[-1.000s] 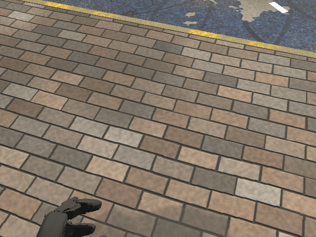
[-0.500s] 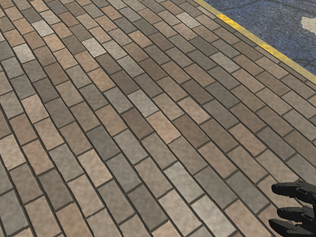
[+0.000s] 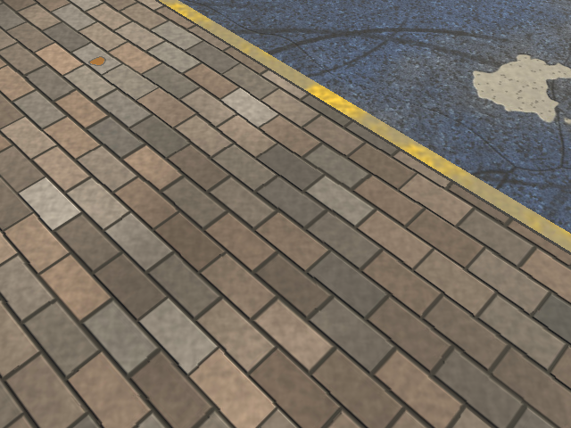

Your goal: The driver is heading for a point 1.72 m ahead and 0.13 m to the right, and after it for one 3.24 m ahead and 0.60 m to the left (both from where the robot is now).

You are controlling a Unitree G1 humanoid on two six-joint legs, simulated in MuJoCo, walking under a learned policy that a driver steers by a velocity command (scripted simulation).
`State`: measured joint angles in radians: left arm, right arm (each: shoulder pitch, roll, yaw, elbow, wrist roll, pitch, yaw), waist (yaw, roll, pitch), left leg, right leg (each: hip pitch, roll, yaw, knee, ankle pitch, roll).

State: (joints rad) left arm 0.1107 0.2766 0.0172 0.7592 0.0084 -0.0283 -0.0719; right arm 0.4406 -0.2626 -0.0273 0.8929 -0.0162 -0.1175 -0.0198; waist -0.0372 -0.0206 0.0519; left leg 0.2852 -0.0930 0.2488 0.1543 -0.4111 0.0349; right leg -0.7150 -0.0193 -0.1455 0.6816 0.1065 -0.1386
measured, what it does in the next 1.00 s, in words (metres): walks ahead: right foot, then left foot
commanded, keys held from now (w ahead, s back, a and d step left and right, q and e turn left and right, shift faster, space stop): e+shift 0.36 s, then q+shift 0.64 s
